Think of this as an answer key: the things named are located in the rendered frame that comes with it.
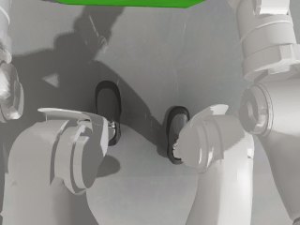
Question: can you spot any right robot thigh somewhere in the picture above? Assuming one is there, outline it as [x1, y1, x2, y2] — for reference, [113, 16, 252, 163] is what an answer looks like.
[185, 114, 254, 225]

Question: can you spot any robot right foot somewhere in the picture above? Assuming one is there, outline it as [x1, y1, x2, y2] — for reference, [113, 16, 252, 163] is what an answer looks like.
[166, 106, 190, 165]

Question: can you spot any robot right forearm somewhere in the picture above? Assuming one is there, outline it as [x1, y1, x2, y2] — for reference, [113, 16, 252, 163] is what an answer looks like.
[227, 0, 300, 83]

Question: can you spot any robot left forearm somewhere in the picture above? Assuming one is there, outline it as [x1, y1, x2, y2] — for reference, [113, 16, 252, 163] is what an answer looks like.
[0, 0, 12, 64]

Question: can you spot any right robot upper arm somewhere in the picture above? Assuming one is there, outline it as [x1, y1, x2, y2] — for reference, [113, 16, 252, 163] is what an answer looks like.
[238, 78, 300, 225]

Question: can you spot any left robot upper arm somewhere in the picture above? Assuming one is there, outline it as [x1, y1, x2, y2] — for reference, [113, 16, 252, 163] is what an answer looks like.
[0, 59, 24, 225]

